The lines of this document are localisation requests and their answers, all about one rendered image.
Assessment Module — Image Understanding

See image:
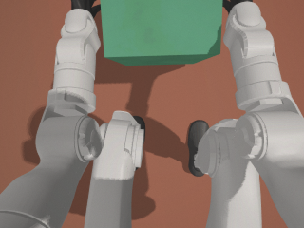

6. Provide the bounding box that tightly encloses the left robot hand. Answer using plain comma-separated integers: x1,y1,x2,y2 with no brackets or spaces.
71,0,101,19

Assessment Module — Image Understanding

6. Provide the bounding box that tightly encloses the robot left foot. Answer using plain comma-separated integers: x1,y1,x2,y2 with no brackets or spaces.
132,116,145,170

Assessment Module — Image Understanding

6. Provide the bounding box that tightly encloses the right robot forearm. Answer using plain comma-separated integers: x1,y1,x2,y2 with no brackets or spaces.
223,1,304,120

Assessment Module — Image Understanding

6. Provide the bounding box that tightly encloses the right robot hand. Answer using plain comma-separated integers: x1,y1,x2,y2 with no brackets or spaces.
222,0,253,14

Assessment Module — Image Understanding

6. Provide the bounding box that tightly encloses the left robot forearm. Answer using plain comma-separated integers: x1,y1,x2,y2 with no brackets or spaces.
35,9,101,152

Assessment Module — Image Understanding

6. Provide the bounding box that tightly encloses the carton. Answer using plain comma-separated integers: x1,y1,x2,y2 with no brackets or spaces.
100,0,223,66

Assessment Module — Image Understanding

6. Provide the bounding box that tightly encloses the robot left shin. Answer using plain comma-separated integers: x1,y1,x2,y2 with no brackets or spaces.
100,110,138,147

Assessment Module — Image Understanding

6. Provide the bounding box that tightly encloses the robot left upper arm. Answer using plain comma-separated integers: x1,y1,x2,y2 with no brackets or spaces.
0,115,104,228

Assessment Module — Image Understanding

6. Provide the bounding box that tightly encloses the robot right upper arm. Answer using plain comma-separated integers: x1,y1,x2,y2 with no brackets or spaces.
233,110,304,228

